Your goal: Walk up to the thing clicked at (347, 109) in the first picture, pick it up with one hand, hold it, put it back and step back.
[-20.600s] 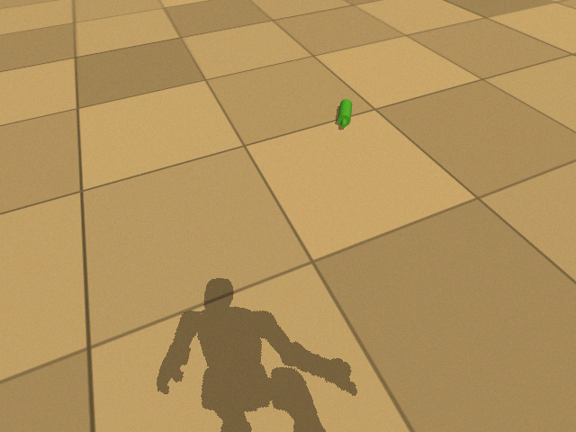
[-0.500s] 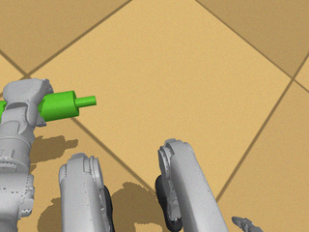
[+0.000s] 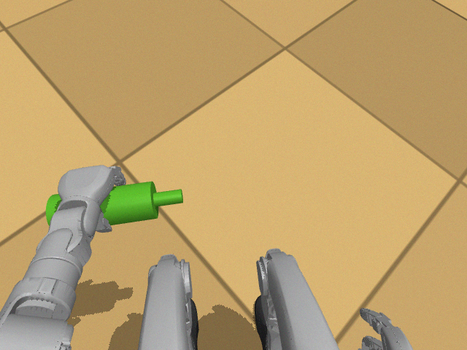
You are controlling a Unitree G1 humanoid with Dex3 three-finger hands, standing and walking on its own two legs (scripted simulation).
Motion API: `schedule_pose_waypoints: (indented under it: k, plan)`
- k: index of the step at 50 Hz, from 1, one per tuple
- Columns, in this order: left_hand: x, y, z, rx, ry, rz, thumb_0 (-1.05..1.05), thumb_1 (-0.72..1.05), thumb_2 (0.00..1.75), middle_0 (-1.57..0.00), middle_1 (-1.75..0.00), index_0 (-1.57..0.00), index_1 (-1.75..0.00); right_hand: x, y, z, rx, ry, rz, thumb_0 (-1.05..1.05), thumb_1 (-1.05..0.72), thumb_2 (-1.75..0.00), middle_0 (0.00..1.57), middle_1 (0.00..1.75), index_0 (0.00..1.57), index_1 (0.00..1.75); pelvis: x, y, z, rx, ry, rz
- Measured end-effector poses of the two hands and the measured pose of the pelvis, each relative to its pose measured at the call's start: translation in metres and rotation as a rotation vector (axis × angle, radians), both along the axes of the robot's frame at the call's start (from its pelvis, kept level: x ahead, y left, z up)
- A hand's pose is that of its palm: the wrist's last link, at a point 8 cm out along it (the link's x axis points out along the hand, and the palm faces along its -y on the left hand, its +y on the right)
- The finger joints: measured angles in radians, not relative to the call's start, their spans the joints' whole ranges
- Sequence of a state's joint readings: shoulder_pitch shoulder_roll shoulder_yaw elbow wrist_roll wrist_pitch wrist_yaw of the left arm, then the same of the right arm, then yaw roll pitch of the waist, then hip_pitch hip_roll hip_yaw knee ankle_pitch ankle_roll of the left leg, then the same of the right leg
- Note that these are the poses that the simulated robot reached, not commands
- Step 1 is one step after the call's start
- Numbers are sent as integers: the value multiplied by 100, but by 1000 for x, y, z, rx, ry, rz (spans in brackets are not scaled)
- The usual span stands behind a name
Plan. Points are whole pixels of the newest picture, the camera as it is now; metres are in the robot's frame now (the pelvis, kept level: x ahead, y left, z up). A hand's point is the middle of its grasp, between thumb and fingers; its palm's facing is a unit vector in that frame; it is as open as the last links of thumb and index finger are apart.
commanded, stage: lift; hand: left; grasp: from above
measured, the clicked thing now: (120, 204) +0.41 +0.22 -0.13
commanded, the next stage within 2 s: hold in 0.80 s
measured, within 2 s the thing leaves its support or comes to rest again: neither
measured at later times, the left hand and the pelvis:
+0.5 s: hand (51, 190) +0.36 +0.24 +0.07, palm faces -0.47 -0.09 -0.88, open 10.2 cm; pelvis +0.04 +0.01 +0.17, yaw +2 degrees
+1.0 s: hand (22, 151) +0.38 +0.24 +0.14, palm faces -0.45 -0.09 -0.89, open 10.1 cm; pelvis +0.08 +0.01 +0.22, yaw +2 degrees
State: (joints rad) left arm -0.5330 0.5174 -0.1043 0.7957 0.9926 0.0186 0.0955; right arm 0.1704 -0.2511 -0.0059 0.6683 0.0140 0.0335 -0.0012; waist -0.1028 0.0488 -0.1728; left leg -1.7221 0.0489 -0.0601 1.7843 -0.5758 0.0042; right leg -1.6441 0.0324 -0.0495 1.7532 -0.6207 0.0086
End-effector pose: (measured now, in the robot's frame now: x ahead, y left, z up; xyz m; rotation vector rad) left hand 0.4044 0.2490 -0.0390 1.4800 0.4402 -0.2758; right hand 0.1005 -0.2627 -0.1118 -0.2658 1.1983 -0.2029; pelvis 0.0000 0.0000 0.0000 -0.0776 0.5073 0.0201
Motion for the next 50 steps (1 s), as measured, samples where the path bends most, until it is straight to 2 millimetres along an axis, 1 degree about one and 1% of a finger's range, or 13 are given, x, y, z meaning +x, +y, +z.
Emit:
schedule_pose_waypoints:
  k: [7, 12, 17, 22, 28, 34, 42, 50]
  plan:
    - [-21, -4, 65, -12, -5, 10, -1, -4, 48, -72, -45, -75, -43, 7, 3, 58, -1, -39, -31, 1, -90, -90, 20, 30, 20, 30, 9, 1, 58, 14, -72, 10]
    - [-28, -4, 104, -1, 6, 22, -1, -5, 49, -73, -44, -75, -43, 10, 3, 97, -7, -64, -47, 1, -90, -90, 20, 30, 20, 30, 17, 2, 96, 22, -130, 17]
    - [-33, -3, 134, 4, 24, 37, -2, -4, 49, -73, -42, -75, -42, 13, 2, 130, -12, -80, -57, 1, -90, -90, 20, 30, 20, 30, 27, 3, 128, 30, -176, 20]
    - [-36, -4, 157, 6, 37, 32, -2, -4, 49, -74, -40, -75, -42, 16, 2, 156, -13, -84, -56, 1, -90, -90, 20, 30, 20, 30, 37, 4, 153, 38, -215, 21]
    - [-35, -6, 180, 0, 27, 26, -2, -3, 48, -75, -38, -76, -40, 23, 4, 179, -6, -85, -48, 1, -90, -90, 20, 30, 20, 30, 47, 6, 177, 45, -253, 21]
    - [-29, -6, 202, 4, 15, 28, -2, -3, 47, -76, -35, -77, -37, 33, 7, 196, 8, -93, -44, 1, -90, -90, 20, 30, 20, 30, 56, 8, 195, 52, -286, 19]
    - [-22, -5, 226, 2, 12, 41, -2, -1, 45, -77, -33, -77, -36, 50, 11, 213, 27, -115, -42, 1, -90, -90, 20, 30, 20, 30, 68, 9, 213, 59, -323, 18]
    - [-18, -7, 241, 3, 13, 28, -2, 0, 43, -77, -33, -77, -36, 65, 10, 225, 33, -135, -42, 1, -89, -90, 20, 30, 20, 30, 78, 10, 225, 64, -352, 17]
